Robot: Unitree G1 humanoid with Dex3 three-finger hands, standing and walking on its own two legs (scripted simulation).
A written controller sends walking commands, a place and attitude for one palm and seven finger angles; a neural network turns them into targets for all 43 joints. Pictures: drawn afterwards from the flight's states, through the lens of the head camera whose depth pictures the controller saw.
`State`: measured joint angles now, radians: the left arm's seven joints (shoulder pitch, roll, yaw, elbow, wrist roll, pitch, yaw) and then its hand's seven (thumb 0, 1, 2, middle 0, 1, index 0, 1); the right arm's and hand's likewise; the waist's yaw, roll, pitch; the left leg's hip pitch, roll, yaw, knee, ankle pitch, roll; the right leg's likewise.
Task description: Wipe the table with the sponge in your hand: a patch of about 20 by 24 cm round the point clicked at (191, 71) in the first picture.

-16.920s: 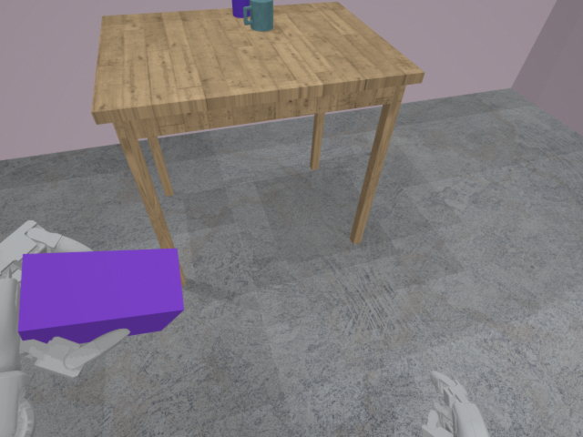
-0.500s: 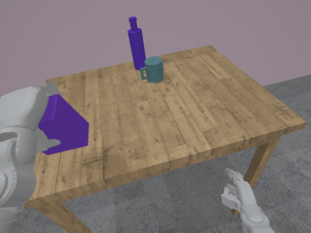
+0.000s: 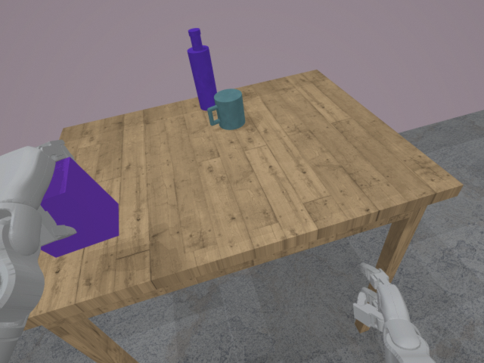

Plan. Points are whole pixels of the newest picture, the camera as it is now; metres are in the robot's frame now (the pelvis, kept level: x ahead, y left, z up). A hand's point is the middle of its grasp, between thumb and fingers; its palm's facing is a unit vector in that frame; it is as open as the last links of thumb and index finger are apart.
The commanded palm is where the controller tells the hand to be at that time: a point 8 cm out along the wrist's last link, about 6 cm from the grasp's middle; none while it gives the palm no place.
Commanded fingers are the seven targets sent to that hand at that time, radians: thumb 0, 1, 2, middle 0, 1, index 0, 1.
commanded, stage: move the sponge above the wiping area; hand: left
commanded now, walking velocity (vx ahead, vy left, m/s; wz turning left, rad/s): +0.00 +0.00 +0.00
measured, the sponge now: (72, 217) +0.25 +0.32 +0.16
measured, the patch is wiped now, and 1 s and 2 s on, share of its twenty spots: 0.00 0.00 0.00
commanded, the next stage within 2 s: none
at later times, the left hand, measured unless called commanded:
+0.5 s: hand (67, 209) +0.25 +0.32 +0.17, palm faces +0.15 -0.11 -0.98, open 10.4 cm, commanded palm +0.21 +0.30 +0.25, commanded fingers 0.00 0.10 1.30 -1.20 -1.60 -1.20 -1.60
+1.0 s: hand (78, 222) +0.24 +0.31 +0.15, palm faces +0.08 -0.11 -0.99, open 10.4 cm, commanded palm +0.21 +0.30 +0.24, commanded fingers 0.00 0.10 1.30 -1.20 -1.60 -1.20 -1.60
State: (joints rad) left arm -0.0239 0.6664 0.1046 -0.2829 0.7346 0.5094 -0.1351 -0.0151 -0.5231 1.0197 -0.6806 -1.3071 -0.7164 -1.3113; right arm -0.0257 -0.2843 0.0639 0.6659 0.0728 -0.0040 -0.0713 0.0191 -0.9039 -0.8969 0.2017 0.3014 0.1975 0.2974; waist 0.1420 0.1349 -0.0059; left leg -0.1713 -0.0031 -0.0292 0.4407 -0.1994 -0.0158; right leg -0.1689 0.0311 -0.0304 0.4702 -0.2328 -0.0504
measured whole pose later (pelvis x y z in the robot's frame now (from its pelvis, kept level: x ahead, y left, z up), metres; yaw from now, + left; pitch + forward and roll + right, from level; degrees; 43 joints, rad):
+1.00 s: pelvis +0.01 +0.02 +0.00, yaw +0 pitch -3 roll +0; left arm 0.03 0.58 -0.03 -0.27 0.82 0.50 -0.15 -0.01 -0.52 1.02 -0.68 -1.30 -0.72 -1.30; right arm -0.01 -0.27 0.07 0.65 0.06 -0.01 -0.06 0.02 -0.90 -0.90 0.20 0.30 0.20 0.30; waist 0.15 0.12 -0.01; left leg -0.18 -0.02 -0.03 0.43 -0.20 0.01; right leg -0.17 0.01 -0.03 0.45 -0.23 -0.03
